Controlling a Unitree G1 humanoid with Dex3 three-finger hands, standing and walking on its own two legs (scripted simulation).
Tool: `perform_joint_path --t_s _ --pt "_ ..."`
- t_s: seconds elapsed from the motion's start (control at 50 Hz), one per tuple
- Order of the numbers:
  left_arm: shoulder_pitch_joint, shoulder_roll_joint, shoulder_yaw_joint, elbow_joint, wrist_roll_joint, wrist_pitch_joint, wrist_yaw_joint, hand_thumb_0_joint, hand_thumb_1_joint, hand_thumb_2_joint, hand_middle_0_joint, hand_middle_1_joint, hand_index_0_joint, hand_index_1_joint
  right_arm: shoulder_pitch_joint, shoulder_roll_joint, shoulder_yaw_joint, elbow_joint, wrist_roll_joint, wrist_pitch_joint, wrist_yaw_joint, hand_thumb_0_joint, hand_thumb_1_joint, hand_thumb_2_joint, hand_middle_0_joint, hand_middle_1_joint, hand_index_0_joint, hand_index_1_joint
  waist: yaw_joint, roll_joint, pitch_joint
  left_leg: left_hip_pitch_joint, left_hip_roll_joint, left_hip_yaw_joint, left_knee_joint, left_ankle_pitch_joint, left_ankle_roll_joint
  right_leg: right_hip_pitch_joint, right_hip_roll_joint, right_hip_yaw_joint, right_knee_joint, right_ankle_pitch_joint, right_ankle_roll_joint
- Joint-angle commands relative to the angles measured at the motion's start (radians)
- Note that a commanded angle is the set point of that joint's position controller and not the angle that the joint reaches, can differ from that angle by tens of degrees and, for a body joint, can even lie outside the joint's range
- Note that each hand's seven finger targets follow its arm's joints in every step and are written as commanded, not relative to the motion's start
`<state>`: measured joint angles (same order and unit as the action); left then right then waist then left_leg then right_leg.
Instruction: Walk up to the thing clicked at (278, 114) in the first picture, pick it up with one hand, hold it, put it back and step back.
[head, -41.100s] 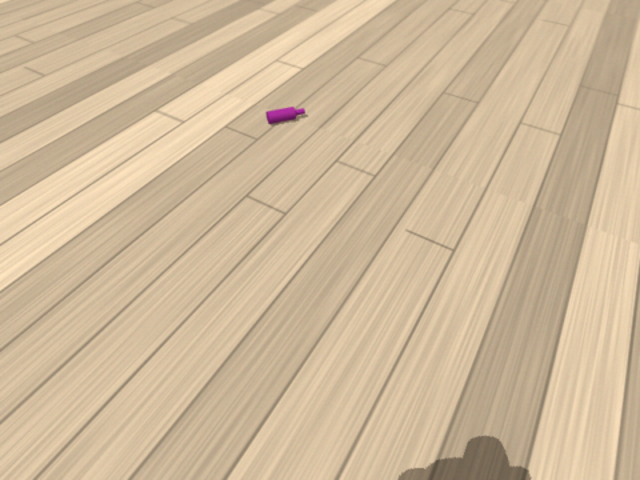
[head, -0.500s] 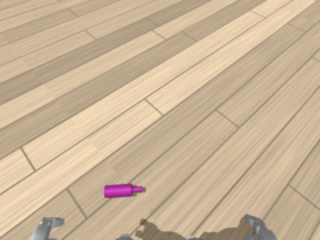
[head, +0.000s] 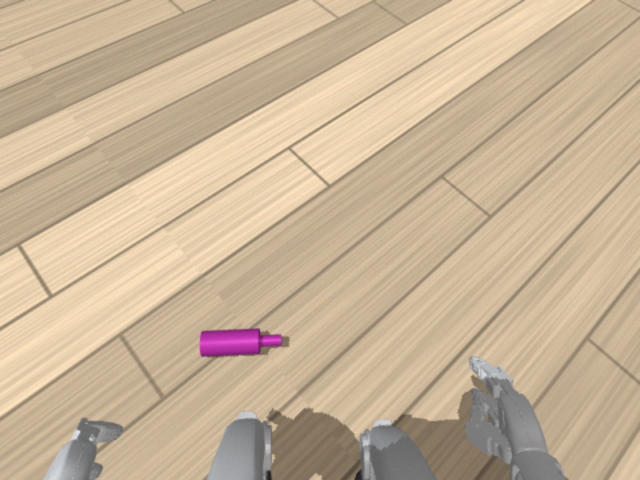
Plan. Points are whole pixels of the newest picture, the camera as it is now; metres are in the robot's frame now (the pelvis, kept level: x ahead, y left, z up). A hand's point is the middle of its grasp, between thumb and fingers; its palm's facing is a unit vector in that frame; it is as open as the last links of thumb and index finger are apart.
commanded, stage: rise first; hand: left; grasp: from above
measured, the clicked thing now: (242, 341) +0.44 +0.18 -0.63
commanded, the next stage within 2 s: none
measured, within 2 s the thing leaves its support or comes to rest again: neither
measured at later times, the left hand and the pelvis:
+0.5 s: hand (164, 401) +0.26 +0.27 -0.34, palm faces -0.45 -0.35 -0.82, open 14.1 cm; pelvis -0.07 -0.01 -0.19, yaw -3 degrees
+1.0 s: hand (186, 366) +0.34 +0.27 -0.44, palm faces -0.45 -0.05 -0.89, open 14.2 cm; pelvis -0.09 +0.00 -0.28, yaw -6 degrees
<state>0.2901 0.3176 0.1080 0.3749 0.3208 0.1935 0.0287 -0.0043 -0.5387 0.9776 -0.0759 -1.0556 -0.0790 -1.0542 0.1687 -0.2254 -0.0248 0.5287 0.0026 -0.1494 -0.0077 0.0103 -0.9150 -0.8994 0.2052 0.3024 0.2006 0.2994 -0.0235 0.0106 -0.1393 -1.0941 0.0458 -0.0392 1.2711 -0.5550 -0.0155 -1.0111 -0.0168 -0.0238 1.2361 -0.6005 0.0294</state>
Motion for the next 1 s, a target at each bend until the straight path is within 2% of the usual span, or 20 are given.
perform_joint_path --t_s 0.0,0.1,0.12,0.16,0.2,0.22,0.28,0.34,0.36,0.48,0.58,0.66,0.68,0.72,0.76,0.8,0.84,0.88,0.92,0.98 --pt "-0.075 0.175 0.06 -0.071 0.069 -0.064 0.029 0.0 -0.593 0.982 -0.072 -1.055 -0.066 -1.06 0.0 -0.166 -0.069 -0.103 0.003 -0.061 0.001 0.0 -0.915 -0.905 0.2 0.3 0.2 0.3 -0.024 0.039 -0.28 0.174 -0.021 0.004 -0.039 0.319 0.03 -0.035 0.034 -0.018 -0.032 0.298 -0.043" --pt "-0.237 0.209 0.047 0.013 0.184 -0.157 0.061 0.0 -0.573 0.995 -0.073 -1.037 -0.065 -1.044 -0.027 -0.186 -0.078 -0.071 0.0 -0.083 0.017 0.0 -0.9 -0.901 0.2 0.3 0.2 0.3 -0.02 0.085 -0.327 0.039 -0.023 -0.013 0.061 0.178 0.018 -0.235 0.03 -0.012 0.116 0.18 -0.051" --pt "-0.246 0.227 0.058 0.047 0.209 -0.174 0.071 0.0 -0.569 0.994 -0.07 -1.039 -0.064 -1.046 -0.028 -0.189 -0.077 -0.059 0.001 -0.085 0.019 0.0 -0.897 -0.9 0.2 0.3 0.2 0.3 -0.014 0.094 -0.359 0.025 -0.023 -0.017 0.089 0.193 0.018 -0.257 0.03 -0.012 0.15 0.191 -0.052" --pt "-0.299 0.23 0.033 0.053 0.253 -0.208 0.091 0.0 -0.567 0.999 -0.076 -1.04 -0.068 -1.048 -0.027 -0.198 -0.083 -0.041 0.002 -0.087 0.025 0.0 -0.898 -0.901 0.2 0.3 0.2 0.3 -0.018 0.099 -0.436 0.01 -0.023 -0.016 0.149 0.229 0.019 -0.311 0.033 -0.013 0.211 0.218 -0.054" --pt "-0.356 0.291 0.069 0.08 0.292 -0.235 0.116 0.0 -0.553 0.997 -0.069 -1.049 -0.064 -1.055 -0.029 -0.206 -0.085 -0.02 0.001 -0.085 0.029 0.0 -0.887 -0.899 0.2 0.3 0.2 0.3 0.007 0.118 -0.483 -0.035 -0.025 -0.011 0.212 0.269 0.02 -0.356 0.034 -0.012 0.269 0.244 -0.054" --pt "-0.364 0.271 0.043 0.127 0.315 -0.242 0.125 0.0 -0.571 1.008 -0.081 -1.033 -0.069 -1.044 -0.033 -0.209 -0.088 -0.007 0.0 -0.082 0.032 0.0 -0.902 -0.903 0.2 0.3 0.2 0.3 -0.005 0.104 -0.498 -0.059 -0.025 -0.012 0.243 0.271 0.022 -0.388 0.038 -0.016 0.292 0.243 -0.055" --pt "-0.501 0.333 0.067 0.168 0.377 -0.264 0.155 0.0 -0.567 1.017 -0.074 -1.046 -0.064 -1.057 -0.022 -0.216 -0.095 0.025 -0.004 -0.069 0.038 0.0 -0.894 -0.901 0.2 0.3 0.2 0.3 0.003 0.106 -0.557 -0.134 -0.026 0.003 0.329 0.271 0.027 -0.439 0.042 -0.015 0.348 0.25 -0.053" --pt "-0.605 0.367 0.073 0.249 0.434 -0.276 0.175 0.0 -0.574 1.024 -0.082 -1.04 -0.07 -1.052 -0.004 -0.22 -0.098 0.052 -0.009 -0.054 0.042 0.0 -0.9 -0.902 0.2 0.3 0.2 0.3 0.01 0.074 -0.601 -0.232 -0.03 0.022 0.408 0.216 0.033 -0.457 0.047 -0.013 0.382 0.221 -0.049" --pt "-0.678 0.37 0.058 0.243 0.453 -0.285 0.182 0.0 -0.579 1.027 -0.083 -1.037 -0.072 -1.049 0.0 -0.22 -0.1 0.059 -0.012 -0.049 0.044 0.0 -0.905 -0.904 0.2 0.3 0.2 0.3 -0.007 0.056 -0.622 -0.27 -0.031 0.023 0.429 0.18 0.035 -0.466 0.048 -0.013 0.389 0.198 -0.049" --pt "-0.911 0.449 0.053 0.387 0.561 -0.326 0.203 0.0 -0.546 1.04 -0.061 -1.03 -0.052 -1.041 0.033 -0.228 -0.105 0.105 -0.024 -0.018 0.046 0.0 -0.868 -0.895 0.2 0.3 0.2 0.3 -0.013 0.066 -0.643 -0.393 -0.028 0.029 0.525 0.045 0.034 -0.572 0.053 -0.028 0.468 0.071 -0.053" --pt "-0.994 0.471 0.04 0.542 0.635 -0.341 0.226 0.0 -0.562 1.056 -0.054 -1.028 -0.043 -1.04 0.088 -0.225 -0.097 0.156 -0.037 0.017 0.05 0.0 -0.87 -0.896 0.2 0.3 0.2 0.3 -0.034 0.028 -0.621 -0.502 -0.031 0.03 0.597 0.018 0.043 -0.62 0.06 -0.042 0.514 0.042 -0.051" --pt "-1.121 0.542 0.051 0.532 0.695 -0.369 0.252 0.0 -0.563 1.046 -0.056 -1.025 -0.05 -1.032 0.068 -0.238 -0.096 0.141 -0.048 0.04 0.057 0.0 -0.882 -0.898 0.2 0.3 0.2 0.299 -0.034 0.097 -0.599 -0.532 -0.032 0.02 0.614 -0.06 0.038 -0.721 0.064 -0.061 0.574 -0.044 -0.063" --pt "-1.09 0.543 0.055 0.609 0.712 -0.366 0.258 0.0 -0.564 1.048 -0.057 -1.019 -0.05 -1.027 0.09 -0.231 -0.092 0.169 -0.051 0.051 0.06 0.0 -0.885 -0.899 0.199 0.299 0.2 0.299 -0.034 0.089 -0.591 -0.546 -0.033 0.022 0.628 -0.061 0.038 -0.716 0.066 -0.061 0.584 -0.045 -0.063" --pt "-1.153 0.557 0.054 0.603 0.732 -0.38 0.274 0.0 -0.573 1.056 -0.057 -1.002 -0.047 -1.013 0.1 -0.235 -0.089 0.17 -0.057 0.062 0.063 0.0 -0.888 -0.9 0.2 0.299 0.2 0.299 -0.057 0.089 -0.588 -0.556 -0.032 0.014 0.645 -0.073 0.038 -0.754 0.068 -0.071 0.603 -0.056 -0.064" --pt "-1.201 0.584 0.056 0.603 0.756 -0.394 0.29 0.0 -0.576 1.054 -0.056 -0.997 -0.046 -1.007 0.101 -0.236 -0.084 0.179 -0.065 0.07 0.065 0.0 -0.892 -0.9 0.2 0.299 0.2 0.299 -0.058 0.129 -0.581 -0.561 -0.03 0.008 0.654 -0.089 0.037 -0.791 0.067 -0.077 0.627 -0.064 -0.067" --pt "-1.226 0.551 0.025 0.636 0.782 -0.398 0.301 0.0 -0.578 1.055 -0.057 -0.988 -0.047 -0.999 0.112 -0.236 -0.082 0.191 -0.072 0.076 0.069 0.0 -0.893 -0.9 0.2 0.299 0.2 0.299 -0.075 0.148 -0.586 -0.548 -0.028 0.004 0.673 -0.065 0.034 -0.82 0.068 -0.087 0.652 -0.033 -0.069" --pt "-1.256 0.565 0.027 0.649 0.805 -0.408 0.314 0.0 -0.581 1.059 -0.06 -0.98 -0.046 -0.993 0.11 -0.248 -0.08 0.189 -0.079 0.077 0.072 0.0 -0.892 -0.9 0.2 0.299 0.2 0.299 -0.086 0.172 -0.57 -0.546 -0.026 -0.01 0.679 -0.064 0.031 -0.861 0.064 -0.099 0.685 -0.023 -0.07" --pt "-1.254 0.598 0.047 0.68 0.832 -0.412 0.331 0.0 -0.588 1.062 -0.061 -0.973 -0.046 -0.989 0.123 -0.248 -0.076 0.209 -0.085 0.083 0.075 0.0 -0.894 -0.901 0.2 0.299 0.2 0.299 -0.069 0.195 -0.58 -0.547 -0.026 -0.006 0.691 -0.058 0.029 -0.873 0.067 -0.102 0.7 -0.02 -0.074" --pt "-1.302 0.588 0.036 0.674 0.859 -0.415 0.343 0.0 -0.579 1.054 -0.057 -0.984 -0.047 -0.994 0.134 -0.245 -0.074 0.221 -0.093 0.089 0.08 0.0 -0.894 -0.9 0.2 0.299 0.2 0.299 -0.08 0.233 -0.616 -0.516 -0.025 -0.005 0.71 -0.007 0.024 -0.883 0.067 -0.106 0.724 0.029 -0.075" --pt "-1.304 0.582 0.025 0.743 0.879 -0.415 0.36 0.0 -0.579 1.051 -0.058 -0.978 -0.048 -0.988 0.128 -0.254 -0.07 0.227 -0.1 0.091 0.084 0.0 -0.896 -0.901 0.2 0.299 0.2 0.299 -0.096 0.217 -0.582 -0.547 -0.023 -0.01 0.734 -0.008 0.026 -0.914 0.069 -0.114 0.745 0.034 -0.073"
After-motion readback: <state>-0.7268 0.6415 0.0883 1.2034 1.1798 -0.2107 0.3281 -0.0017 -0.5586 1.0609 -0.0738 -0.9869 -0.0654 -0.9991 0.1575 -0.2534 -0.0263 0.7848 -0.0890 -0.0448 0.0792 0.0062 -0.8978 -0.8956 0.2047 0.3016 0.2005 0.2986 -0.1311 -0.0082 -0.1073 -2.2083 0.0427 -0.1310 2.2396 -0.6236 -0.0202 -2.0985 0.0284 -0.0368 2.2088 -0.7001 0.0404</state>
